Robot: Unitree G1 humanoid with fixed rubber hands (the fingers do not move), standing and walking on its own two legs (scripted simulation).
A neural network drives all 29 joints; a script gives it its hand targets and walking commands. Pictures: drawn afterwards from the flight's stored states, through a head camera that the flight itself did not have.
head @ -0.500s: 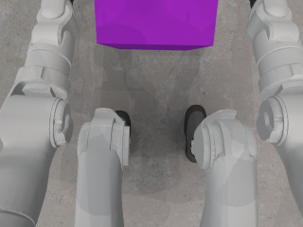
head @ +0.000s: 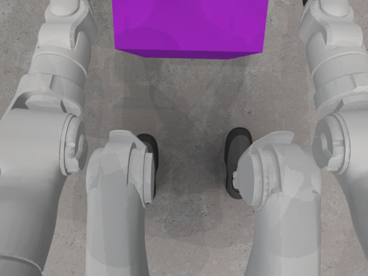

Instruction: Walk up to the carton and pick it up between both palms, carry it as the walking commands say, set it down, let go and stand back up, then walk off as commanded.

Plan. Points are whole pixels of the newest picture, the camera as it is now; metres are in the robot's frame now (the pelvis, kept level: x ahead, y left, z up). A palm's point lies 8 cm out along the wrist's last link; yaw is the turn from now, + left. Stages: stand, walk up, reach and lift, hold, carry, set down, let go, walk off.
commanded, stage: reach and lift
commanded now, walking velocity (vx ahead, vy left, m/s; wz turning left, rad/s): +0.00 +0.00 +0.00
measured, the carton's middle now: out of the picture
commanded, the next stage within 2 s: none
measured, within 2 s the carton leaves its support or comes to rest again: leaves its support in 1.12 s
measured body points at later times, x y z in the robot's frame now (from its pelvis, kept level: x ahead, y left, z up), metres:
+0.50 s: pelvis +0.00 +0.00 +0.01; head +0.38 +0.00 +0.24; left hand +0.55 +0.16 -0.18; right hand +0.55 -0.15 -0.19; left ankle +0.11 +0.13 -0.34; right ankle +0.12 -0.14 -0.34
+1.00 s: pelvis +0.01 +0.00 +0.00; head +0.37 +0.00 +0.25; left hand +0.55 +0.15 -0.18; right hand +0.55 -0.16 -0.18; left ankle +0.11 +0.13 -0.34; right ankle +0.12 -0.14 -0.34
